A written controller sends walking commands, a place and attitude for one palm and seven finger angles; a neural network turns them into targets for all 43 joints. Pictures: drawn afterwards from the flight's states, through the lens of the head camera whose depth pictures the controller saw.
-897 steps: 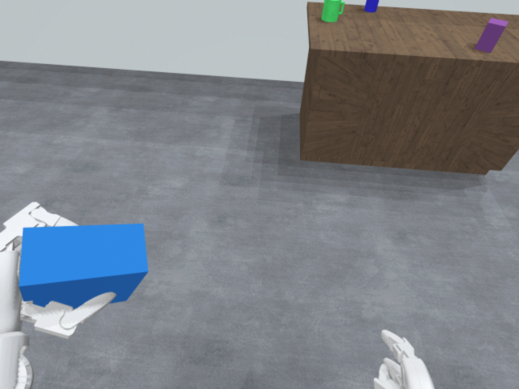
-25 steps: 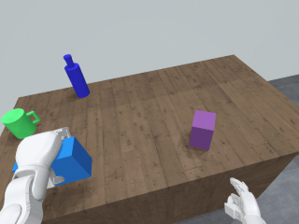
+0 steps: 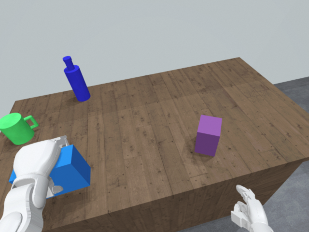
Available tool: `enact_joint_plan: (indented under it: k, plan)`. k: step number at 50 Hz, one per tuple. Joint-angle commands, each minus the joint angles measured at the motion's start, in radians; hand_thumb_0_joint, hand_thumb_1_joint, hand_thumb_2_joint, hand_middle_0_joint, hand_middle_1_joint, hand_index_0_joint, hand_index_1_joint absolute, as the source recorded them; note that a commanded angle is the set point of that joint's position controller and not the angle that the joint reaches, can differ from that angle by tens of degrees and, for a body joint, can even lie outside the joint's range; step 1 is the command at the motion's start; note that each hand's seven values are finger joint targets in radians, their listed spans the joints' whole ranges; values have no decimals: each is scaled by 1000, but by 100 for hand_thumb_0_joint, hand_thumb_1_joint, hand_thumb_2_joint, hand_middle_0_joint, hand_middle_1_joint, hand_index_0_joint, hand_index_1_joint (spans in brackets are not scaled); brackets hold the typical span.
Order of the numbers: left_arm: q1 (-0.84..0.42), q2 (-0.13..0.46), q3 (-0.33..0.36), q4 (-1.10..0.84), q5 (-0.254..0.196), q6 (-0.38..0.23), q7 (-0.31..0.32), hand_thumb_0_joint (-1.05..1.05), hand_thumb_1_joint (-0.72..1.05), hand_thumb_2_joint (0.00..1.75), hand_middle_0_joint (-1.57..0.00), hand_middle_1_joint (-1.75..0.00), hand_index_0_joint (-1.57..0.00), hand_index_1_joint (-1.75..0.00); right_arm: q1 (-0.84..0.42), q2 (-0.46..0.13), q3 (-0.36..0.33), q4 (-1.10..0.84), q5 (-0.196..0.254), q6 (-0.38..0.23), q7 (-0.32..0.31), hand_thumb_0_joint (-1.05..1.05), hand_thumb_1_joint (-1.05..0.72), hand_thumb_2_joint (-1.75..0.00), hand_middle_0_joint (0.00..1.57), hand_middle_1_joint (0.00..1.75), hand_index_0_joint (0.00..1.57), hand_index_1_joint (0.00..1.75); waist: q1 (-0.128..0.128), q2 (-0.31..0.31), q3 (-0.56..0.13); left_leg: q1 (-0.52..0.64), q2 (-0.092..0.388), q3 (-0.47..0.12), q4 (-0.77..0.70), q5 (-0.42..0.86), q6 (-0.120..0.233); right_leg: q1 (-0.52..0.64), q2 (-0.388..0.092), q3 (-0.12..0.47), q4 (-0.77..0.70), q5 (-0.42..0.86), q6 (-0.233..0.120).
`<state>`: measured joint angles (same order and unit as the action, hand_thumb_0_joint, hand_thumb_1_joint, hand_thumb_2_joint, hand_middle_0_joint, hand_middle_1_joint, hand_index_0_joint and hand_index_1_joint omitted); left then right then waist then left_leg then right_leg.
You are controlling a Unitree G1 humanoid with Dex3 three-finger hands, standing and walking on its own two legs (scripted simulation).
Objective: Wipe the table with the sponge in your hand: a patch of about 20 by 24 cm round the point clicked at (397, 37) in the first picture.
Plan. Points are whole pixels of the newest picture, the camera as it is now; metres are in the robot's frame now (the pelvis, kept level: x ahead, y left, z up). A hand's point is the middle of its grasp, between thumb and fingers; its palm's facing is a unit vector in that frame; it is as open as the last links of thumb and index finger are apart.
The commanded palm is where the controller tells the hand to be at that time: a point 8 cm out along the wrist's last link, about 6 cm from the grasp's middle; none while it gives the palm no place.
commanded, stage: move the sponge above the wiping area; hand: left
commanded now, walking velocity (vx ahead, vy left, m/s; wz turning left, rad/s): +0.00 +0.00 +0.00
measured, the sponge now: (58, 177) +0.20 +0.30 +0.05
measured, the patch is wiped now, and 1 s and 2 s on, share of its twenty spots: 0.00 0.00 0.00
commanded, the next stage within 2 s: lower the sponge onto the table in 1.66 s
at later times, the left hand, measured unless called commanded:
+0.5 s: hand (53, 170) +0.21 +0.31 +0.07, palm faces -0.03 -0.09 -1.00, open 10.0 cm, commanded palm +0.19 +0.29 +0.14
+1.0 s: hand (62, 170) +0.22 +0.29 +0.06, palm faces -0.03 -0.08 -1.00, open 10.0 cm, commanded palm +0.20 +0.29 +0.13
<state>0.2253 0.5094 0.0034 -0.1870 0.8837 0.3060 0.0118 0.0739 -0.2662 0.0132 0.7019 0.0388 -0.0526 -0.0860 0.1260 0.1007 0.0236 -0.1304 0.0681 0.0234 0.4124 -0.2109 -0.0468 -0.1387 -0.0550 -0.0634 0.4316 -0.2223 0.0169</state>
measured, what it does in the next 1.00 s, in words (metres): stands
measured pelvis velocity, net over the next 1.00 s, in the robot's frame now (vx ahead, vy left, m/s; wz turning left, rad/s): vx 0.00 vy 0.00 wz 0.00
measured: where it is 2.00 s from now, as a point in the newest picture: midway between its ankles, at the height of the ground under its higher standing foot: outside the picture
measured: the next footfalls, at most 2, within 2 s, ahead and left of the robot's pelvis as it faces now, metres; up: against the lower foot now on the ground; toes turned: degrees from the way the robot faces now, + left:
none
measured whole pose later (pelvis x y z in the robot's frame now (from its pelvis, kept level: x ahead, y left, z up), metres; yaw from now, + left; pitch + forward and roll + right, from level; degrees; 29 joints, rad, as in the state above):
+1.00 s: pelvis +0.00 +0.00 +0.00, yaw +0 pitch -3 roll +0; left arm 0.18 0.45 -0.05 -0.05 0.94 0.27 0.07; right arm 0.07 -0.26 0.00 0.72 0.04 -0.06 -0.08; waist 0.12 0.09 0.02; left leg -0.14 0.07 0.02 0.41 -0.21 -0.05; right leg -0.14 -0.05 -0.06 0.42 -0.22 0.02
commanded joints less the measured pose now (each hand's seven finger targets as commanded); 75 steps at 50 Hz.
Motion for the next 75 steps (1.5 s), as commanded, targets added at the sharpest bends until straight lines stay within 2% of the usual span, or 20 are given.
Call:
enact_joint_plan:
  k: [1,13,14,18,19,23,25,28,29,38,39,43,48,49,53,60,68,69,73,75]
  plan:
    - [-189,233,157,-209,25,-33,48,0,10,130,-120,-160,-120,-160,-232,-86,-27,-198,-7,-73,3,0,-90,-90,20,30,20,30,14,-27,-176,36,-69,-27,-37,169,68,23,36,48,-89,70,-62]
    - [-201,277,220,-171,31,-63,80,0,10,130,-120,-160,-120,-160,-253,-85,-30,-186,-9,-77,-3,0,-90,-90,20,30,20,30,23,-15,-169,45,-73,-30,-43,157,66,24,47,78,-98,57,-72]
    - [-199,218,166,-167,25,-61,77,0,10,130,-120,-160,-120,-160,-237,-77,-27,-190,-8,-77,-2,0,-90,-90,20,30,20,30,14,-22,-173,33,-70,-20,-41,154,68,25,37,40,-94,55,-63]
    - [-234,263,198,-124,27,-53,75,0,10,130,-120,-160,-120,-160,-260,-88,-27,-178,-4,-73,-7,0,-90,-90,20,30,20,30,13,-28,-141,30,-74,-28,-52,123,66,9,48,72,-106,29,-69]
    - [-256,203,134,-131,26,-56,69,0,10,130,-120,-160,-120,-160,-246,-80,-24,-187,-3,-77,-7,0,-90,-90,20,30,20,30,1,-23,-155,23,-72,-18,-49,121,69,11,38,33,-98,29,-60]
    - [-261,249,170,-141,39,-71,70,0,10,130,-120,-160,-120,-160,-256,-84,-26,-180,-7,-83,-7,0,-90,-90,20,30,20,30,12,10,-173,44,-77,-31,-54,136,67,21,49,60,-98,47,-72]
    - [-259,195,123,-140,46,-84,74,0,10,130,-120,-160,-120,-160,-225,-78,-31,-181,-9,-89,-5,0,-90,-90,20,30,20,30,8,-4,-199,47,-73,-24,-43,177,69,25,42,29,-87,81,-66]
    - [-213,253,194,-139,49,-77,92,0,10,130,-120,-160,-120,-160,-241,-87,-34,-178,-12,-81,3,0,-90,-90,20,30,20,30,21,-7,-187,45,-70,-34,-49,185,64,35,52,57,-87,91,-76]
    - [-219,202,151,-134,50,-72,95,0,10,130,-120,-160,-120,-160,-228,-80,-32,-182,-11,-79,4,0,-90,-90,20,30,20,30,13,-23,-193,35,-68,-23,-43,194,66,35,44,27,-81,98,-69]
    - [-255,193,121,-153,67,-34,104,0,10,130,-120,-160,-120,-160,-262,-82,-31,-186,-6,-76,12,0,-90,-90,20,30,20,30,16,2,-192,47,-70,-34,-55,186,63,30,54,48,-79,89,-77]
    - [-246,144,73,-157,70,-36,101,0,10,130,-120,-160,-120,-160,-242,-75,-29,-191,-7,-80,13,0,-90,-90,20,30,20,30,11,4,-209,46,-69,-22,-46,200,68,31,45,17,-72,98,-70]
    - [-241,196,124,-101,73,-25,102,0,10,130,-120,-160,-120,-160,-252,-86,-32,-177,-7,-71,15,0,-90,-90,20,30,20,30,13,-41,-150,29,-70,-33,-58,150,66,11,55,52,-92,56,-75]
    - [-276,211,135,-100,82,-33,117,0,10,130,-120,-160,-120,-160,-251,-86,-34,-177,-7,-71,10,0,-90,-90,20,30,20,30,18,-5,-174,39,-77,-29,-51,147,66,15,54,60,-91,53,-77]
    - [-287,169,99,-109,78,-40,118,0,10,130,-120,-160,-120,-160,-240,-78,-32,-181,-4,-76,10,0,-90,-90,20,30,20,30,8,-4,-198,44,-75,-15,-41,163,70,20,46,33,-83,68,-71]
    - [-286,233,159,-84,71,-41,119,0,10,130,-120,-160,-120,-160,-252,-89,-35,-168,-7,-75,5,0,-90,-90,20,30,20,30,12,-26,-173,50,-76,-26,-42,151,69,9,53,68,-101,55,-75]
    - [-240,172,107,-87,52,-50,88,0,10,130,-120,-160,-120,-160,-233,-84,-34,-174,-3,-81,9,0,-90,-90,20,30,20,30,4,-41,-173,39,-74,-19,-34,167,71,12,41,40,-94,80,-62]
    - [-261,254,184,-98,56,-80,93,0,10,130,-120,-160,-120,-160,-239,-90,-37,-169,-8,-82,1,0,-90,-90,20,30,20,30,13,-31,-166,51,-76,-29,-39,147,71,6,51,74,-105,56,-71]
    - [-292,196,128,-106,56,-86,94,0,10,130,-120,-160,-120,-160,-231,-79,-33,-176,-6,-86,0,0,-90,-90,20,30,20,30,0,-32,-177,46,-75,-18,-36,143,73,3,42,43,-101,51,-63]
    - [-337,232,154,-88,62,-84,105,0,10,130,-120,-160,-120,-160,-244,-86,-36,-162,-5,-88,-4,0,-90,-90,20,30,20,30,4,-1,-171,54,-76,-26,-50,127,67,-3,50,66,-108,39,-73]
    - [-314,188,115,-100,66,-85,109,0,10,130,-120,-160,-120,-160,-225,-81,-39,-166,-7,-97,-2,0,-90,-90,20,30,20,30,8,-8,-215,57,-75,-25,-43,176,68,20,44,34,-88,83,-69]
